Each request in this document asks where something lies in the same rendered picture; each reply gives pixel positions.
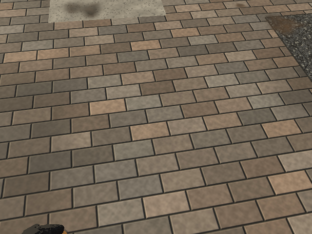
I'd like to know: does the left robot hand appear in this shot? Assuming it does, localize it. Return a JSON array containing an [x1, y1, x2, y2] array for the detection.
[[21, 223, 64, 234]]

